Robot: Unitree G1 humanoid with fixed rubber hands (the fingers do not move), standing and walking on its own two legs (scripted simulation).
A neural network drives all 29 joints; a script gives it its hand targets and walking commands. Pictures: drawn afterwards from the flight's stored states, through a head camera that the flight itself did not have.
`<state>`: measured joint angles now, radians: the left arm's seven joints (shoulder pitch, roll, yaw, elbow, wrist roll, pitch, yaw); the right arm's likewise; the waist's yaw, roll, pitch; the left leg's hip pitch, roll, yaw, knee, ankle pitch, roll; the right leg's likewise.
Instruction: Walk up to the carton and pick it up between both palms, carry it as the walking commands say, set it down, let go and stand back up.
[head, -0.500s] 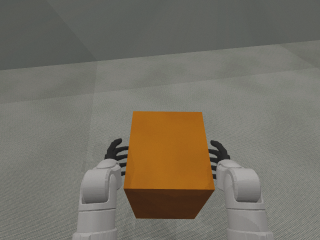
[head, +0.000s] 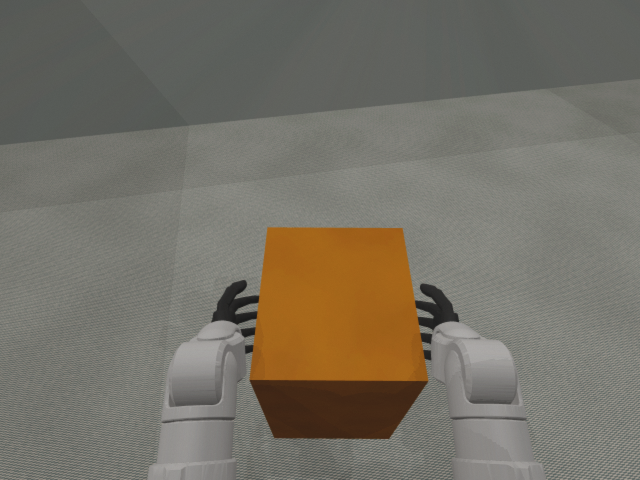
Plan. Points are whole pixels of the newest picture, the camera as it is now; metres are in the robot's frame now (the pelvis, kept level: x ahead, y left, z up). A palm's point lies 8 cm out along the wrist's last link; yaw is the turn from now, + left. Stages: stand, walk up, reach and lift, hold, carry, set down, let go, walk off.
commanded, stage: carry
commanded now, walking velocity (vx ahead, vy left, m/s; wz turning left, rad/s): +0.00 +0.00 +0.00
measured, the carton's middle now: (333, 341) +0.32 +0.00 +0.00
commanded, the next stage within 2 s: none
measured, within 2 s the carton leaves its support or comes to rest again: neither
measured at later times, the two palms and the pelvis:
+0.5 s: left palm (228, 333) +0.29 +0.13 +0.07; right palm (446, 336) +0.28 -0.14 +0.07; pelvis +0.00 +0.00 +0.00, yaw +0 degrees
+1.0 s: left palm (230, 333) +0.29 +0.13 +0.07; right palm (447, 335) +0.28 -0.14 +0.07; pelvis +0.00 +0.00 +0.00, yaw +0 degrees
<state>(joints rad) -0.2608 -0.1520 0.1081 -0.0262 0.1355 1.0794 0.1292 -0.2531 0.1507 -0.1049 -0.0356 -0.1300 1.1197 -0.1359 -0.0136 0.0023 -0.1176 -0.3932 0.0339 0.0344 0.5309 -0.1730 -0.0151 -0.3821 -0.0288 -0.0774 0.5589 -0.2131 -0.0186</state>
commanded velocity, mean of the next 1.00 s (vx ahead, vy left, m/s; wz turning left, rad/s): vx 0.00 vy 0.00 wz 0.00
